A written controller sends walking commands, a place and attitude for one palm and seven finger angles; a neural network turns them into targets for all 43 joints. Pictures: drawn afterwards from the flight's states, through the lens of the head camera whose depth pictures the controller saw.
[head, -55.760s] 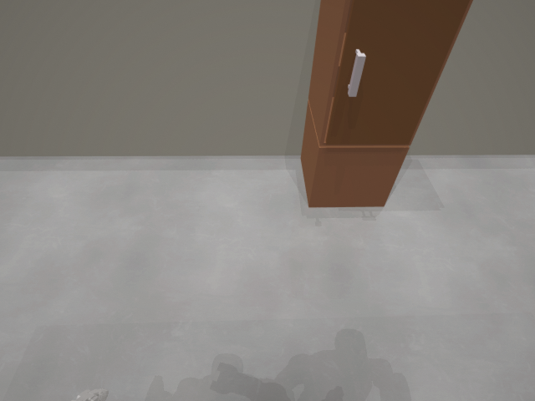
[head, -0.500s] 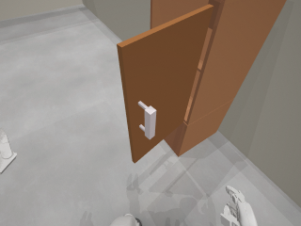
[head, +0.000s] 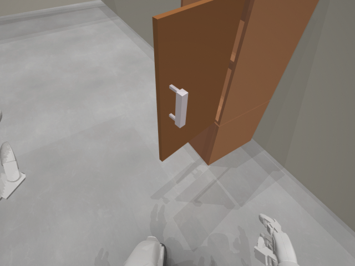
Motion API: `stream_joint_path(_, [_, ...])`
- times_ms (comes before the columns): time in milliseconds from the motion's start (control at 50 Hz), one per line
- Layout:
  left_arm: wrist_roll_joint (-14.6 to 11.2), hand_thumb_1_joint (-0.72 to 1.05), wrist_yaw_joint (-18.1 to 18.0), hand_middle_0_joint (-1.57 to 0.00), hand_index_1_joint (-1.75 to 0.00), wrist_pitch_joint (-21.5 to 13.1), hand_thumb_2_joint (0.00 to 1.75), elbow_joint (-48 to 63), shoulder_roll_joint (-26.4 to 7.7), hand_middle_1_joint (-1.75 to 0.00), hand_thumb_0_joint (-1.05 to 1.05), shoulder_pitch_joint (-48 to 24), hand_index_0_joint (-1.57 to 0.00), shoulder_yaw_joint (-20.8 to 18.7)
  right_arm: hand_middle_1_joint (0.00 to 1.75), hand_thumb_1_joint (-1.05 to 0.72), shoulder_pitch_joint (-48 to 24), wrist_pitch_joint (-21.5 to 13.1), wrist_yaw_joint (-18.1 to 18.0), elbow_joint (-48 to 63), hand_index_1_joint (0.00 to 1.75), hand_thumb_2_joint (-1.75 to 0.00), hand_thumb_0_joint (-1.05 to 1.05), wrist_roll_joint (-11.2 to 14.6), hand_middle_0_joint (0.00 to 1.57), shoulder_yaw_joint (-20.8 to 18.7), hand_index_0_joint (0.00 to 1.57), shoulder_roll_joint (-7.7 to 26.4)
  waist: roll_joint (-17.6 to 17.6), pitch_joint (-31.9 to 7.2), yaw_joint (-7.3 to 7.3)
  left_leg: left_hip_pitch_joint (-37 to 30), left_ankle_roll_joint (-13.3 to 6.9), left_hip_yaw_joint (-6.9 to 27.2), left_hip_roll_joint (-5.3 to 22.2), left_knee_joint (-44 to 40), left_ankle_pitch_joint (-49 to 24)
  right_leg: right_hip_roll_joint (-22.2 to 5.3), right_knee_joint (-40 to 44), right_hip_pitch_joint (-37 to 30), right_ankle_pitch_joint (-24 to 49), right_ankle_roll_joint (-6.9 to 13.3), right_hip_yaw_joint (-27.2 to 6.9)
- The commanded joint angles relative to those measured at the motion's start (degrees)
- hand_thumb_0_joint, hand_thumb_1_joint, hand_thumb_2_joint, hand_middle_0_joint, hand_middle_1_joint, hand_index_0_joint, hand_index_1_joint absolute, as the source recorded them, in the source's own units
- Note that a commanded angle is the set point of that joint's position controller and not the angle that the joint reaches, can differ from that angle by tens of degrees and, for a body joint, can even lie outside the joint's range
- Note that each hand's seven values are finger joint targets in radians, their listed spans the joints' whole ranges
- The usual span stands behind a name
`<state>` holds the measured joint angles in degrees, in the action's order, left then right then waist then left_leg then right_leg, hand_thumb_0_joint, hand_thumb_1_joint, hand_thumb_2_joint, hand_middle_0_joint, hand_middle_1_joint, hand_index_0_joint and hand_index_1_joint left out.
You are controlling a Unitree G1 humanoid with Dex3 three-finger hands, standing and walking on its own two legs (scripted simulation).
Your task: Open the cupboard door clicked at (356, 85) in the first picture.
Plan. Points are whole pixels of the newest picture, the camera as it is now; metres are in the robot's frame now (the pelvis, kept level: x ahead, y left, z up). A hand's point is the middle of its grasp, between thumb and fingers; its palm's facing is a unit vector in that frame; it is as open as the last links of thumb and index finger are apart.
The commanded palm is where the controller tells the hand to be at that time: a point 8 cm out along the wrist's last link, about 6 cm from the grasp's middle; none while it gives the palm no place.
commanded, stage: stop stepping back and stand still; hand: left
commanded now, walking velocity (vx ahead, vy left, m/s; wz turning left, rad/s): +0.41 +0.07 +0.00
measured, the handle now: (176, 106) +0.57 +0.08 +0.00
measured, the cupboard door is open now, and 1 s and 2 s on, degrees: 100 100 100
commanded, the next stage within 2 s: let the arm hang, fingers relaxed in 1.20 s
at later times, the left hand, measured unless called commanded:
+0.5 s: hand out of the picture +0.09 +0.24 +0.21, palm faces +0.39 -0.75 -0.53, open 7.4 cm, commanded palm +0.04 +0.28 +0.20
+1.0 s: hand out of the picture +0.12 +0.27 +0.20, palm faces +0.45 -0.78 -0.44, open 7.5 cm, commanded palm +0.06 +0.31 +0.20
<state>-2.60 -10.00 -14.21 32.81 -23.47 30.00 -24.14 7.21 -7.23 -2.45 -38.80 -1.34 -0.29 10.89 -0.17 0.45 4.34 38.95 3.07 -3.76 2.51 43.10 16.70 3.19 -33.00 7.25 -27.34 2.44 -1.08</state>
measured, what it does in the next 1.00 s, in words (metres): walks backwards: left foot, then right foot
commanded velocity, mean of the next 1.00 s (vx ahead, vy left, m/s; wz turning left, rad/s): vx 0.17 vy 0.02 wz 0.00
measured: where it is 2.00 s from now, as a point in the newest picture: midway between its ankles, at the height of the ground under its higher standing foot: outside the picture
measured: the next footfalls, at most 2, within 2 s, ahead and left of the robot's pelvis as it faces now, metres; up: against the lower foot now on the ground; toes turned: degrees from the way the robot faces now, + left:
left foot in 0.12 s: +0.08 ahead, +0.09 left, +0.00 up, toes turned +1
right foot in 0.42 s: -0.10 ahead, -0.06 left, +0.00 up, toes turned -7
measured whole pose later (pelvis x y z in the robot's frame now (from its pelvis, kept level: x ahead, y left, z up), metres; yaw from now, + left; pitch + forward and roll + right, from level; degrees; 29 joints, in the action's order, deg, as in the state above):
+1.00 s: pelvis -0.10 +0.01 +0.02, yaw -4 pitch +0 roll +1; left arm -1.6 -10.1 -12.4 24.4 -23.1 28.3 -24.8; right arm 12.2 -7.0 -4.3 -35.3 -0.2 0.0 11.6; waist 1.1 -1.2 0.2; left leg 12.4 -0.3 -5.7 1.0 28.8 16.0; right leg 1.0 -30.8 11.1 -19.6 2.4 3.9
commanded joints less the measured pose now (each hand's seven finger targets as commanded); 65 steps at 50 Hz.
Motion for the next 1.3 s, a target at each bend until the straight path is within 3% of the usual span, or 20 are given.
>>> stream_joint_path(0, [0.69,0.90,-0.33,-0.20,-0.30,-1.00,0.90,6.53,-12.64,-0.30,0.00,-7.53,-0.20,-6.84,0.30,-0.90,-2.98,-2.31,-2.01,11.25,0.30,-0.90,0.00,1.69,0.20,-1.86,0.20,6.64,13.85,-4.60,-4.07,-10.91,-1.14,1.70,-2.13,8.58,2.60,-14.47,6.43,2.52,60.59,3.90,-8.63])
stream_joint_path(60, [-0.07,0.90,0.03,-0.20,-0.30,0.66,0.90,1.86,-10.24,-0.30,0.00,-9.24,-0.20,-5.57,0.30,-0.90,-0.64,-2.20,-3.47,9.27,0.30,-0.90,0.00,1.91,0.20,-0.81,0.20,7.16,-0.47,-6.57,-6.31,-30.79,-3.59,-0.90,-4.37,-15.96,-14.47,-9.26,-1.79,5.56,51.60,-0.64,-1.54])
stream_joint_path(100, [0.11,0.90,-0.05,-0.20,-0.30,0.43,0.90,4.84,-10.32,-0.30,0.00,-11.38,-0.20,-4.64,0.30,-0.90,1.66,-3.18,-2.71,10.07,0.30,-0.90,0.00,1.61,0.20,-1.67,0.20,9.18,-14.18,-9.96,-5.47,-40.66,-9.39,14.41,10.82,-19.53,-38.91,-3.12,-14.03,14.49,9.45,-3.66,-0.35])
stream_joint_path(140, [0.05,0.90,0.04,-0.20,-0.30,-0.02,0.90,-0.07,-8.80,-0.30,0.00,-8.49,-0.20,-4.02,0.30,-0.90,1.10,-4.20,-1.69,10.34,0.30,-0.90,0.00,1.43,0.20,-1.92,0.20,8.75,-5.63,-4.62,-4.62,-30.66,-11.98,24.67,16.41,-29.39,-11.90,-1.25,-19.12,15.53,-5.38,-3.42,-3.17])
stream_joint_path(200, [0.49,0.90,0.02,-0.20,-0.30,-0.12,0.90,8.90,-11.14,-0.30,0.00,-3.52,-0.20,-6.30,0.30,-0.90,-0.87,-4.44,-1.32,11.05,0.30,-0.90,0.00,0.36,0.20,-1.10,0.20,6.98,-9.74,-2.72,-4.50,-17.87,-6.84,20.38,12.83,-39.37,18.33,-2.39,-18.34,7.89,1.65,-2.58,-0.35])
stream_joint_path(280, [0.66,0.90,-0.42,-0.20,-0.30,0.47,0.90,12.72,-10.27,-0.30,0.00,5.73,-0.20,-7.05,0.30,-0.90,-1.11,-3.36,-0.88,13.18,0.30,-0.90,0.00,0.27,0.20,-1.87,0.20,7.74,-18.65,-4.09,-3.62,-6.18,-4.41,7.48,8.02,-41.08,25.76,1.74,-11.83,-5.58,1.06,-1.37,9.13])
stream_joint_path(340, [0.69,0.90,-1.11,-0.20,-0.30,1.43,0.90,9.65,-11.67,-0.30,0.00,5.18,-0.20,-8.46,0.30,-0.90,-0.70,-1.89,-1.91,13.18,0.30,-0.90,0.00,0.31,0.20,-2.26,0.20,7.35,-13.41,-2.79,-3.78,-2.83,-3.71,5.56,6.16,-32.52,25.76,1.46,1.28,-11.26,-2.24,0.19,10.72])
stream_joint_path(360, [0.94,0.90,-1.10,-0.20,-0.30,1.92,0.90,8.12,-11.87,-0.30,0.00,4.46,-0.20,-8.64,0.30,-0.90,-0.35,-1.42,-2.20,12.60,0.30,-0.90,0.00,0.39,0.20,-2.42,0.20,6.91,-7.23,-2.27,-3.48,-2.54,-3.01,2.50,3.31,-22.85,22.46,-0.73,8.82,-10.72,-2.90,1.38,7.54])
stream_joint_path(380, [1.19,0.90,-0.94,-0.20,-0.30,2.45,0.90,7.13,-12.84,-0.30,0.00,2.50,-0.20,-8.87,0.30,-0.90,0.26,-0.73,-2.30,11.73,0.30,-0.90,0.00,0.70,0.20,-2.66,0.20,6.33,5.79,-1.62,-3.72,-3.38,-2.37,-2.14,-1.04,-2.26,15.20,-10.26,16.77,-3.23,-6.09,5.50,-5.23])
stream_joint_path(400, [1.07,0.90,-0.54,-0.20,-0.30,2.37,0.90,8.03,-13.82,-0.30,0.00,-0.95,-0.20,-8.79,0.30,-0.90,0.09,-0.46,-2.53,11.36,0.30,-0.90,0.00,1.04,0.20,-3.19,0.20,7.57,14.73,0.75,-3.69,-0.22,-2.50,1.89,-3.19,17.40,9.98,-24.11,26.94,8.39,-15.99,10.57,-27.65])
stream_joint_path(420, [0.58,0.90,-0.45,-0.20,-0.30,1.23,0.90,6.96,-14.10,-0.30,0.00,-4.74,-0.20,-10.06,0.30,-0.90,-0.16,-0.75,-2.64,9.23,0.30,-0.90,0.00,-0.15,0.20,-3.32,0.20,8.99,8.05,3.03,-4.58,2.09,-1.90,5.31,-2.50,26.22,6.77,-27.18,29.10,12.68,-14.16,12.28,-30.50])
stream_joint_path(440, [0.12,0.90,0.81,-0.20,-0.30,0.26,0.90,4.39,-15.62,-0.30,0.00,-5.78,-0.20,-11.55,0.30,-0.90,1.22,-0.59,-1.69,7.49,0.30,-0.90,0.00,-1.08,0.20,-2.68,0.20,9.14,5.53,1.41,-6.24,-0.70,-0.89,5.32,-0.43,29.58,1.29,-24.92,24.87,16.65,-5.90,11.25,-21.51])
stream_joint_path(500, [0.66,0.90,1.11,-0.20,-0.30,0.05,0.90,-5.99,-9.24,-0.30,0.00,-4.76,-0.20,-5.19,0.30,-0.90,0.91,-0.74,-2.39,8.31,0.30,-0.90,0.00,1.23,0.20,-3.16,0.20,8.64,1.55,0.76,-5.90,1.92,-1.64,4.16,0.87,25.43,-6.69,-17.70,24.14,10.05,-9.99,3.62,-15.25])
stream_joint_path(620, [2.19,0.90,0.00,-0.20,-0.30,-2.83,0.90,-3.00,-10.42,-0.30,0.00,-9.31,-0.20,-2.93,0.30,-0.90,-0.29,-2.50,-3.35,7.94,0.30,-0.90,0.00,1.21,0.20,-3.47,0.20,8.95,8.42,1.19,-4.10,-2.10,-3.61,0.31,-0.10,8.45,-3.74,-16.63,21.78,-0.37,11.06,-1.87,-10.38])
stream_joint_path(780, [0.66,0.90,-1.94,-0.20,-0.30,-2.80,0.90,5.24,-11.52,-0.30,0.00,-1.64,-0.20,-8.76,0.30,-0.90,1.38,-3.09,-2.82,11.02,0.30,-0.90,0.00,0.68,0.20,-2.44,0.20,6.27,4.30,-5.74,-3.28,-23.85,-4.82,-3.67,-2.38,-18.25,-4.09,-14.37,13.59,-2.21,20.00,1.81,-6.70])
stream_joint_path(860, [0.13,0.90,-1.35,-0.20,-0.30,-2.10,0.90,3.97,-9.13,-0.30,0.00,-2.85,-0.20,-6.62,0.30,-0.90,1.81,-1.93,-2.22,11.60,0.30,-0.90,0.00,1.81,0.20,-3.39,0.20,9.38,-7.43,-5.99,-3.99,-35.66,-9.59,12.49,10.41,-21.04,-16.57,-5.57,1.90,10.24,16.43,-3.34,-0.94])
stream_joint_path(920, [0.78,0.90,-0.30,-0.20,-0.30,-1.67,0.90,3.94,-9.87,-0.30,0.00,-4.54,-0.20,-6.12,0.30,-0.90,1.70,-2.58,-2.21,10.52,0.30,-0.90,0.00,1.16,0.20,-2.11,0.20,7.82,-13.18,-1.83,-4.56,-29.85,-8.17,8.93,9.54,-22.10,-21.71,-4.26,3.02,9.00,12.01,-2.57,2.90])
stream_joint_path(1080, [0.10,0.90,-0.23,-0.20,-0.30,-0.48,0.90,6.76,-10.61,-0.30,0.00,0.15,-0.20,-7.02,0.30,-0.90,1.31,-1.13,-1.23,12.51,0.30,-0.90,0.00,1.65,0.20,-1.62,0.20,7.15,0.34,-9.19,-5.07,-26.60,-3.65,2.15,2.45,-14.17,-21.03,-10.32,7.09,-3.60,44.74,-0.30,-4.45])
stream_joint_path(1260, [-0.65,0.90,-0.46,-0.20,-0.30,0.08,0.90,5.84,-10.12,-0.30,0.00,3.98,-0.20,-7.88,0.30,-0.90,0.81,-0.05,-2.01,13.12,0.30,-0.90,0.00,1.72,0.20,-1.31,0.20,7.06,-4.31,-8.33,-4.81,-28.73,-3.87,4.09,4.74,-18.56,-26.06,-6.59,7.41,-1.96,35.24,-2.04,-0.12])
stream_joint_path(1280, [3.76,0.90,7.68,-0.20,-0.30,8.22,0.90,-36.51,0.18,-0.30,0.00,-2.96,-0.20,18.45,0.30,-0.90,-3.26,-3.09,2.97,1.86,0.30,-0.90,0.00,2.96,0.20,-4.16,0.20,17.32,-4.05,-1.25,-6.83,-23.77,-4.92,4.54,5.00,-11.20,-28.75,-10.10,-0.06,7.23,36.31,-0.92,3.43])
